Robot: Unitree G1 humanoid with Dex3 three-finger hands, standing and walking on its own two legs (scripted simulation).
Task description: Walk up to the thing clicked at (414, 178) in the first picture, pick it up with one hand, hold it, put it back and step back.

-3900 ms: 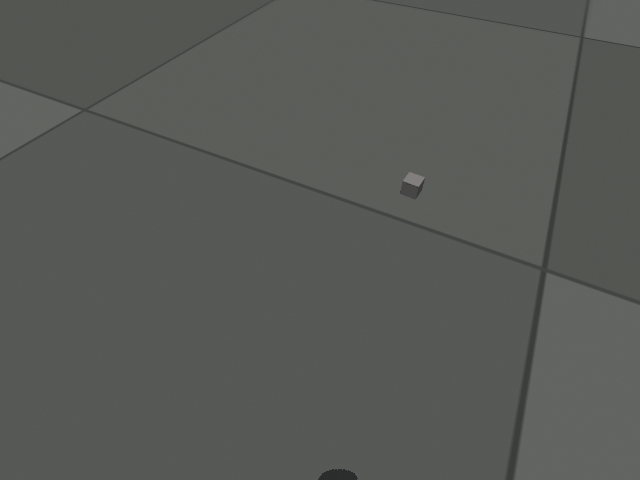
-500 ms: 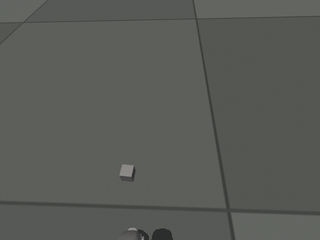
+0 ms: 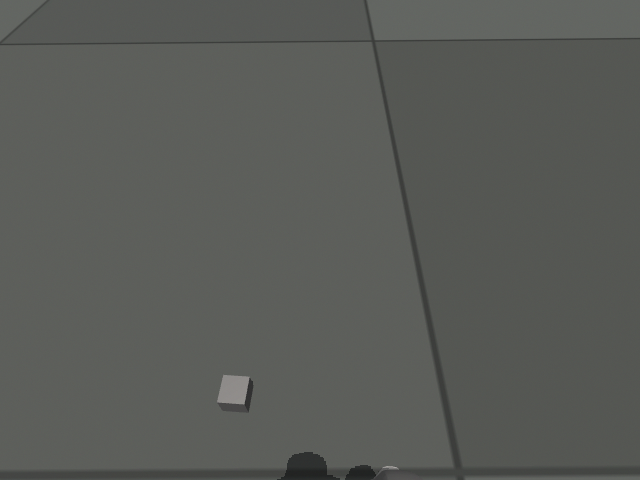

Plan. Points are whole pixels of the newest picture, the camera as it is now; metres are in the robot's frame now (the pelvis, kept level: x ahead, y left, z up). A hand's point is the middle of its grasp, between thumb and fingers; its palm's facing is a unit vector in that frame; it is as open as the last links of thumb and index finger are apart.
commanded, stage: walk up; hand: left
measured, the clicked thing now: (236, 393) +0.47 +0.25 -0.71
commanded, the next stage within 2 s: stand in 1.64 s
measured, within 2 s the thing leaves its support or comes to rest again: neither
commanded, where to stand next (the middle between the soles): +0.08 +0.02 m, yaw +0 degrees
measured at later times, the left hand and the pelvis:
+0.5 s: hand out of the picture +0.12 +0.29 -0.15, palm faces -0.01 -0.94 -0.34, open 7.3 cm; pelvis +0.06 +0.02 +0.01, yaw +0 degrees
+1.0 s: hand (117, 474) +0.17 +0.27 -0.12, palm faces -0.02 -0.94 -0.35, open 7.3 cm; pelvis +0.08 +0.02 +0.03, yaw +0 degrees
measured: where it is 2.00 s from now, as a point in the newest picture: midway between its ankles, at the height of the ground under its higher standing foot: outside the picture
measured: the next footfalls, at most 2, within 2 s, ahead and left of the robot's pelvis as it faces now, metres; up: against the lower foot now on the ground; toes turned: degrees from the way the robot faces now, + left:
left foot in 0.28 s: +0.12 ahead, +0.15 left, +0.00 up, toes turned +3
